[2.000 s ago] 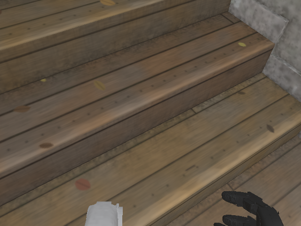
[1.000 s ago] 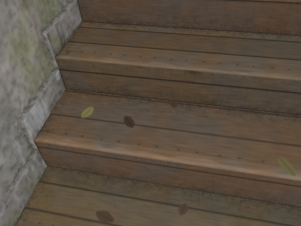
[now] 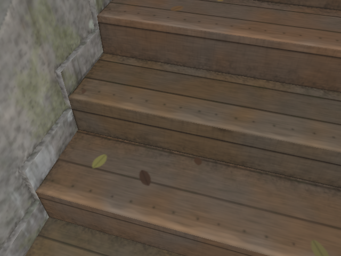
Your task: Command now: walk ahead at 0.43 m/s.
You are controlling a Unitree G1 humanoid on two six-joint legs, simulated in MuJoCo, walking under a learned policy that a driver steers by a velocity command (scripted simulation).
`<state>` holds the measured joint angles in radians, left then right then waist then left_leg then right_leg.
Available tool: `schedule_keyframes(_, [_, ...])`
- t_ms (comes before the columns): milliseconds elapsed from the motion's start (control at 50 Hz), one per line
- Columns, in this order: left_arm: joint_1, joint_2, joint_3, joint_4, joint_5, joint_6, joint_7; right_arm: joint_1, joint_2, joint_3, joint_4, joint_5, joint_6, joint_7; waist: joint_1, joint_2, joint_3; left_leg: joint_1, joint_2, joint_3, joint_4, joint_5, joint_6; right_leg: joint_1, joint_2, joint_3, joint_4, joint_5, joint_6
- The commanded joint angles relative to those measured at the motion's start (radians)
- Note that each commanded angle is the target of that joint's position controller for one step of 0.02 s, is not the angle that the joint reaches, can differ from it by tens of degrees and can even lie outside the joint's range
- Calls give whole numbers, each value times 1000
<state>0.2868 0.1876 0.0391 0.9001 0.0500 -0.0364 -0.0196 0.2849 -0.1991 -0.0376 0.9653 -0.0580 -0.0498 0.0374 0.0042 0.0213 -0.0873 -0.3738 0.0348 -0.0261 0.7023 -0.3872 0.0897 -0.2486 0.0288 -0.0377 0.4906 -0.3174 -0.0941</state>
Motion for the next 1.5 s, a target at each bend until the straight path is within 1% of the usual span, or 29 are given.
schedule_keyframes(20, [98, 217, 68, -7, -46, -28, 44, -154, -17, -9, -156, 27, -38, -22, 53, -184, 118, -337, 6, 99, 273, -57, -3, 70, -336, 476, -386, -553, -209])
schedule_keyframes(80, [-174, 47, -7, -103, 2, -41, 56, -57, -18, 5, -128, -19, -25, -6, -55, -57, -2, 48, 40, 40, 170, 4, 11, -126, -287, 334, -328, -128, -126])
schedule_keyframes(120, [-155, 202, 54, -53, -41, -20, 51, 201, -57, -21, -100, 38, -52, -14, -196, -96, 132, 255, -51, 174, -256, -33, -10, -269, -119, 154, -111, -188, -172])
schedule_keyframes(160, [-207, 36, 19, -89, -50, -59, 26, 426, -170, -58, -46, 18, -54, -59, -271, 244, 54, 683, 183, -198, -385, -36, 1, -681, 13, 58, 613, -30, -100])
schedule_keyframes(200, [-188, -5, 4, -178, -57, -64, 36, 312, -210, -60, -103, -6, -39, -61, -156, 213, -24, 633, 485, -741, -616, -448, 120, -989, -43, 120, 1364, -26, -27])
schedule_keyframes(340, [-489, -123, -85, -467, -59, 0, 49, 149, 12, 38, 68, 20, -125, 6, 86, -32, 288, -10, 198, 146, -657, 37, -95, -1075, -28, 34, 1596, -75, -98])
schedule_keyframes(380, [-474, -54, -83, -480, -71, 38, 45, 161, -63, 38, 61, 68, -116, -33, 96, -3, 274, -211, 157, 258, -813, 489, -53, -736, 2, -134, 1246, -36, -73])
schedule_keyframes(480, [75, 86, -14, -314, -37, 72, 44, 63, -371, -61, -121, 120, -84, -91, 289, 236, -299, 401, 287, 279, -28, 2191, 68, -138, 117, -199, 843, -329, -138])
schedule_keyframes(500, [88, 159, 19, -314, -30, 52, 36, 43, -369, -74, -192, 119, -84, -60, 279, 163, -335, 292, 266, 238, 306, 2077, 85, 52, 183, -82, 589, -391, -128])
schedule_keyframes(520, [-34, 188, 53, -302, -54, 38, 20, -18, -203, -58, -231, 71, -94, -28, 185, 21, -210, 22, 130, 131, 663, 939, 41, 82, 117, 262, 241, -344, -175])
schedule_keyframes(540, [-132, 267, 82, -286, -50, 49, 24, -85, -93, -31, -380, 19, -105, 1, 88, -274, -155, -482, -85, -35, 1122, 332, -28, 164, -60, 945, -126, -470, -273])
schedule_keyframes(560, [-203, 213, 71, -320, -50, 45, 34, -110, -31, -7, -459, -30, -115, 4, 42, -137, -117, -638, -64, -146, 1448, 341, -39, 114, -148, 1110, -239, -518, -263])
schedule_keyframes(640, [58, 111, 42, -79, -6, -43, 7, -215, 133, 89, -556, -32, -62, -45, -46, 60, 207, -983, -17, -44, 1754, 140, -7, -117, -51, 611, -135, -93, -129])
schedule_keyframes(780, [140, 161, 25, 31, -62, -69, 44, -521, 89, 144, -692, -3, -16, -82, -14, 81, 151, -421, 41, 184, 850, -21, -9, -359, -22, 273, -544, 518, -106])
schedule_keyframes(820, [93, 231, 40, -29, -98, -109, 53, -217, 1, 95, -568, 52, -26, -95, -141, -47, -215, 205, -89, 228, 697, 61, -8, -292, -84, 251, -257, 1708, -127])
schedule_keyframes(880, [-112, 351, 133, -121, -46, -145, 33, 227, -206, -7, -388, 49, -39, -86, -378, 7, -399, 379, -68, 30, 132, -5, 70, 26, -51, 250, 661, 1761, -25])
schedule_keyframes(900, [-271, 122, 73, -183, 9, -163, 6, 216, -227, -24, -286, 45, -33, -58, -333, 296, -211, 384, 22, -166, -96, 404, 119, -286, 206, 182, 1133, 333, 9])
schedule_keyframes(920, [60, 5, 49, -245, 1, -155, -8, 24, -188, -26, -301, 8, -41, -66, -24, 285, -273, 477, 287, -666, -233, 438, 243, -591, 236, 357, 1458, 197, 5])
schedule_keyframes(940, [11, -11, 25, -267, 12, -127, -8, -28, -49, -7, -282, 15, -46, -62, -1, 80, -238, 423, 277, -801, -306, -24, 254, -655, 145, 264, 1608, 225, -19])
schedule_keyframes(980, [-211, -80, -17, -370, 41, -77, -1, 47, 80, 16, -122, 23, -82, -55, 21, -136, 76, 198, 238, -550, -313, -168, 166, -906, 88, 260, 1781, 142, -75])
schedule_keyframes(1060, [-332, -136, -68, -441, -20, -8, 23, 69, 81, 28, 1, 19, -121, -27, 88, -112, 278, -91, 106, -45, -471, 177, 19, -986, 74, 196, 1626, -46, -84])
schedule_keyframes(1120, [-483, -135, -85, -544, -25, 3, 52, 235, -15, 26, 67, 59, -144, -31, 67, 18, 280, 37, 149, -33, -620, 490, 61, -1140, 28, 48, 1663, -221, -66])
schedule_keyframes(1180, [-492, -118, -126, -557, -59, -35, 12, 266, -34, 26, 56, 126, -96, -74, 55, -91, 108, -158, 46, 88, -781, 985, 46, -353, -33, -188, 869, -3, -57])
schedule_keyframes(1240, [-42, 24, -31, -452, -65, -2, 28, 150, -415, -89, -95, 123, -164, -79, 291, 202, -383, 234, 185, -52, -174, 2240, 121, 124, 88, -52, 614, -100, -21])
schedule_keyframes(1260, [-3, 140, 8, -411, -40, -8, 29, 88, -354, -103, -137, 92, -174, -43, 282, 184, -423, 259, 155, -86, 110, 2083, 98, 181, 64, 23, 458, -142, -48])
schedule_keyframes(1300, [55, 257, 73, -317, 3, -19, 36, 116, -120, -83, -230, 92, -168, 15, 204, -255, -457, -313, -176, -168, 1107, 320, 20, 390, -403, 935, -62, 148, -220])
schedule_keyframes(1340, [-30, 115, 51, -193, -17, -53, 23, -67, 30, -46, -366, 30, -130, -14, 84, 47, -139, -614, -54, -104, 1411, 297, 46, 231, -370, 683, -56, -3, -203])
schedule_keyframes(1400, [40, -77, -1, -9, 6, -81, 14, -50, 172, 34, -388, 35, -52, -18, -46, 25, 97, -827, -20, -119, 1559, 112, 97, 64, -287, 253, -113, 50, -64])
schedule_keyframes(1500, [-2, -24, -29, 108, -13, -116, -10, -374, 181, 76, -573, 62, 41, -84, -171, -44, 330, -916, -38, -21, 1385, -71, 128, -254, -232, -152, -445, 123, 71])
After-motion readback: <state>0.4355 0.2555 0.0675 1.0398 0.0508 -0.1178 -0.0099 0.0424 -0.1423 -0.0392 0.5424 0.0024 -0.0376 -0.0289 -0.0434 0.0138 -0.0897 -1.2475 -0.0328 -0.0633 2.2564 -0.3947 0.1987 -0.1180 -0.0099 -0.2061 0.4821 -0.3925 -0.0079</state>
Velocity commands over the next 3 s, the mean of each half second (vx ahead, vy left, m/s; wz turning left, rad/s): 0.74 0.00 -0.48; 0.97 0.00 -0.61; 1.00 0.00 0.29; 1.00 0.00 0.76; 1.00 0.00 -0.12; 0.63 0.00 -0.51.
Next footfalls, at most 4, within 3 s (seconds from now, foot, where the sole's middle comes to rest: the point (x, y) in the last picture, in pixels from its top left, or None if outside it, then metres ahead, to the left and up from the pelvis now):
0.52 right None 0.33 -0.04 -0.61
0.88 left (200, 185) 0.67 -0.06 -0.44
1.26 right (295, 112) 0.85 -0.39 -0.28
1.64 left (271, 16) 1.21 -0.35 -0.11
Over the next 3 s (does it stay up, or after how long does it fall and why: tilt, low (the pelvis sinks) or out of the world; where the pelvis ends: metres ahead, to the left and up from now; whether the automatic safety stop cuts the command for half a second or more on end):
stays up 2.23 -0.56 0.82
